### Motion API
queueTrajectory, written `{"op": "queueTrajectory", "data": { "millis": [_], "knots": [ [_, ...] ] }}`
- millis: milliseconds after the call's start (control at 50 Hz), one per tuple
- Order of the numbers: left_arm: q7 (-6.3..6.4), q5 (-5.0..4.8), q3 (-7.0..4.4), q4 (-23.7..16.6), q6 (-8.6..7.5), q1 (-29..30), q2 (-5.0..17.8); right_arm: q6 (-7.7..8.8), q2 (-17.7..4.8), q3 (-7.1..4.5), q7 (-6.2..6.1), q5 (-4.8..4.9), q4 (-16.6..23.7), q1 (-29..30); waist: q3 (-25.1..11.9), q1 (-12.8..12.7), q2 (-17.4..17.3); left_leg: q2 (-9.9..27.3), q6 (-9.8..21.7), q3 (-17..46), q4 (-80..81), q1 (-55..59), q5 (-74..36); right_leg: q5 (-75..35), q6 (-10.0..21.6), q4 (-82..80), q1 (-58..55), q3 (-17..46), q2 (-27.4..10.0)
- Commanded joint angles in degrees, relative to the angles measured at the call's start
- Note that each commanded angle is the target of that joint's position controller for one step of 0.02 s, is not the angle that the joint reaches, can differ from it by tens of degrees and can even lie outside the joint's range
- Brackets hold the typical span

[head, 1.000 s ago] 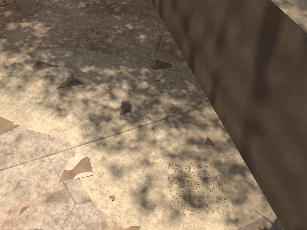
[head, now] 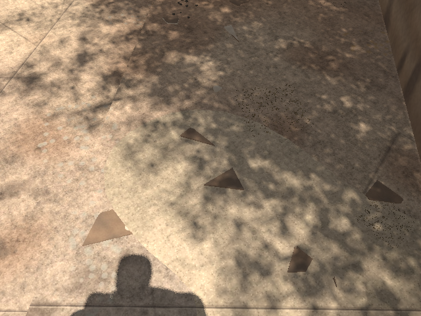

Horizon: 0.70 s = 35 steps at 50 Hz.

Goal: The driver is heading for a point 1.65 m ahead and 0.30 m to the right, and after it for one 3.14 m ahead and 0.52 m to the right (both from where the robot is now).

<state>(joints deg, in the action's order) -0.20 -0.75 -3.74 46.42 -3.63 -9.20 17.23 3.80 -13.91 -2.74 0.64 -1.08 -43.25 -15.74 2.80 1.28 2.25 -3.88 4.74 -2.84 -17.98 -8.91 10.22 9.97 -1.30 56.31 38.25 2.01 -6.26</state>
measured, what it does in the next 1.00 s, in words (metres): walks ahead, turning right: right foot, then left foot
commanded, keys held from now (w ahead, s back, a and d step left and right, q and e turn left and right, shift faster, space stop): e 0.64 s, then no key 0.02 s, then q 0.34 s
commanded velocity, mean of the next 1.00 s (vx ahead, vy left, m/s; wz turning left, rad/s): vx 0.07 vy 0.00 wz -0.29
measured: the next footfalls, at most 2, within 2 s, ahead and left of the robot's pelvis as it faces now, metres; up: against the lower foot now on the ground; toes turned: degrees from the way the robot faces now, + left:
right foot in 0.22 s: +0.25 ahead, -0.13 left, +0.00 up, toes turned -8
left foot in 0.66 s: +0.29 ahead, +0.10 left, +0.00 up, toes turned -27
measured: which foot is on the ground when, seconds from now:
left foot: down 0.00-0.24, up 0.26-0.64, down 0.66-1.00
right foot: up 0.00-0.20, down 0.22-0.66, up 0.68-0.96, down 0.98-1.00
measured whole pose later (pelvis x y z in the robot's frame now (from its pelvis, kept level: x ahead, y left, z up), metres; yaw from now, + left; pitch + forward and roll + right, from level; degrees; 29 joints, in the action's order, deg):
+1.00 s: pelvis +0.18 +0.01 -0.01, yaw -19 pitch +2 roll -1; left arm 1.8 -0.4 -3.5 40.6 1.5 -7.6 15.0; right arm -0.9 -15.3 -3.1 -1.1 1.4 -42.2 -11.7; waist 2.0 2.0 -0.8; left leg -2.2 -0.1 8.3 -30.8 -18.6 13.5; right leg 15.6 -0.8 25.7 10.8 3.5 1.8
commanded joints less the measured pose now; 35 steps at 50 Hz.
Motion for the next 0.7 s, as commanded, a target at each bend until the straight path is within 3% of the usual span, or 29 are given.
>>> {"op": "queueTrajectory", "data": {
  "millis": [20, 80, 140, 180, 200, 220, 240, 260, 280, 300, 320, 340, 380, 420, 460, 580, 640, 660, 680, 700],
  "knots": [
    [-0.26, 0.21, -0.05, -1.94, -0.05, -1.16, 1.59, 1.12, -8.42, -2.07, -1.21, -0.34, 3.19, 4.57, -3.54, -1.30, -5.78, 12.52, 5.51, -1.01, 5.86, -1.93, -35.62, -12.35, -0.39, -11.81, -7.86, -0.46, 1.25],
    [-1.35, 0.21, -0.02, -3.80, -0.24, 2.29, 1.95, 0.27, -9.63, -2.35, -1.96, 0.00, 1.25, 3.02, -3.89, 0.66, -6.05, 14.48, 5.14, -1.88, 4.86, 2.79, -34.94, -17.04, 0.00, -18.73, -8.57, -1.68, 2.71],
    [-2.58, 0.49, -0.64, -5.51, -0.07, 2.86, 3.51, -1.49, -10.15, -2.80, -2.65, 0.90, 0.23, 3.70, -3.36, 0.46, -6.39, 17.28, 4.98, -1.39, -0.16, 8.71, -36.82, -9.56, 1.67, -21.01, -5.63, -2.32, 3.25],
    [-3.30, 0.80, -1.23, -5.89, 0.00, 0.32, 4.50, -2.67, -10.67, -3.14, -3.37, 1.64, 0.52, 5.22, -4.16, -1.11, -6.95, 17.80, 3.99, -1.40, -6.79, 9.95, -42.22, -3.73, 3.37, -22.11, -7.71, -4.20, 5.00],
    [-3.37, 0.76, -1.83, -5.13, -0.07, -3.74, 5.31, -3.21, -10.64, -3.19, -3.77, 1.98, 0.92, 6.35, -5.75, -3.20, -6.48, 16.38, 2.56, -2.52, -13.18, 9.04, -44.52, -4.65, 4.63, -25.23, -12.57, -5.50, 6.86],
    [-2.81, 0.91, -3.02, -4.22, -0.24, -8.90, 8.07, -3.39, -10.20, -3.03, -3.96, 1.86, 1.09, 5.40, -8.84, -5.49, -3.27, 12.53, -0.63, -4.32, -23.58, 6.06, -39.87, -16.34, 6.93, -30.28, -21.36, -3.31, 7.39],
    [-1.58, 1.40, -4.28, -4.91, -0.07, -12.03, 13.49, -2.94, -8.46, -2.26, -3.68, -0.13, 2.87, 3.93, -14.01, -5.29, 6.98, 6.01, -4.80, -5.31, -41.31, -6.79, -14.91, -43.58, 12.68, -28.74, -35.14, 12.08, -3.25],
    [-0.97, 2.15, -3.98, -6.20, 0.35, -10.55, 14.63, -2.57, -4.75, -0.97, -2.59, -0.87, 4.02, 0.27, -21.62, -1.72, 15.05, -4.99, -7.99, 1.87, -58.94, -23.87, 29.43, -49.74, 25.86, -31.13, -48.68, 34.59, -15.29],
    [-1.06, 1.53, -3.23, -7.89, 0.73, -8.13, 11.51, -2.18, -8.27, -1.51, -1.58, 0.42, 2.70, 0.52, -24.84, -3.76, 6.47, -0.62, -7.04, 10.99, -62.74, -25.41, 27.31, -37.80, 24.88, -33.32, -46.98, 32.47, -13.85],
    [-0.79, 0.83, -2.69, -9.27, 1.10, -4.26, 9.11, -2.36, -9.11, -1.72, -1.41, 1.71, 3.73, 4.57, -19.07, -3.49, 2.88, 1.31, -6.58, 10.18, -61.85, -27.62, 23.34, -28.10, 22.06, -34.22, -41.59, 26.56, -11.23],
    [-0.56, -0.08, -2.21, -9.48, 1.66, -1.88, 7.40, -2.88, -8.79, -1.90, -1.89, 1.34, 3.45, 6.27, -13.09, -2.34, -2.53, 3.43, -6.75, 9.21, -56.76, -28.23, 20.14, -20.08, 18.86, -36.12, -34.46, 22.30, -8.40],
    [-0.11, -0.47, -1.81, -9.84, 2.19, -0.23, 6.27, -3.62, -9.50, -2.34, -2.66, 0.57, 3.62, 7.39, -10.31, -1.63, -2.45, 4.95, -6.95, 8.98, -51.45, -26.52, 17.67, -13.65, 16.93, -37.50, -28.80, 20.31, -6.53],
    [0.42, 0.62, -2.17, -10.57, 3.25, 0.82, 7.20, -4.44, -7.68, -2.06, -2.91, 0.60, 3.77, 6.49, -8.24, -0.23, 2.42, 3.72, -7.76, 7.24, -43.22, -21.31, 14.79, -8.41, 15.33, -39.53, -22.22, 18.26, -2.55],
    [1.14, 0.98, -2.81, -11.05, 3.72, 0.01, 8.58, -4.28, -6.66, -1.79, -3.23, 0.80, 3.37, 5.71, -9.57, -0.58, 4.13, 2.91, -8.89, 7.01, -37.11, -19.26, 13.78, -9.77, 15.50, -39.17, -22.10, 17.76, -1.84],
    [1.76, 0.55, -3.23, -11.52, 4.10, 0.06, 9.42, -4.11, -6.54, -1.68, -3.36, 0.77, 3.29, 6.17, -11.04, -1.18, 4.09, 2.87, -9.54, 7.63, -32.63, -17.63, 10.89, -6.61, 14.93, -38.56, -22.05, 18.30, -1.46],
    [1.99, 0.38, -3.33, -12.67, 5.64, 0.78, 9.16, -2.86, -7.44, -2.18, -2.54, 1.33, 3.95, 7.41, -10.03, -2.54, 7.05, 1.89, -8.78, 8.28, -21.46, -14.09, 8.98, 2.80, 12.86, -37.49, -22.48, 24.36, -0.63],
    [2.19, -0.42, -3.05, -13.27, 6.43, 1.74, 8.39, -1.84, -8.07, -2.87, -1.73, 1.46, 2.77, 3.07, -9.50, 0.10, 6.82, 2.49, -6.20, 7.04, -5.97, -4.98, 1.46, 1.83, 9.83, -33.25, -20.47, 24.67, 2.13],
    [2.24, -0.18, -2.31, -13.38, 6.48, 0.06, 6.06, -1.85, -11.56, -3.72, -1.85, 0.45, 2.75, 1.28, -10.19, -0.37, 1.31, 11.26, -3.14, 13.73, -1.89, 0.31, 0.79, 8.43, 6.81, -26.36, -15.91, 20.40, 5.35],
    [2.09, -0.20, -1.86, -15.27, 5.94, 0.36, 4.10, -2.41, -16.66, -4.71, -1.96, -1.42, 2.77, 2.86, -6.55, -3.15, -16.76, 21.38, 5.15, 28.24, 2.00, -0.01, -5.70, 19.47, 3.33, -15.81, -5.43, 7.75, 15.02],
    [1.97, 1.19, -2.81, -14.38, 4.94, -0.30, 7.78, -2.12, -13.06, -3.84, -1.89, -2.61, 4.59, 4.93, -7.11, -1.87, -17.48, 26.23, 11.13, 34.94, 2.74, -3.21, -10.59, 25.46, 0.74, -1.56, -5.82, 8.70, 13.58]
  ]
}}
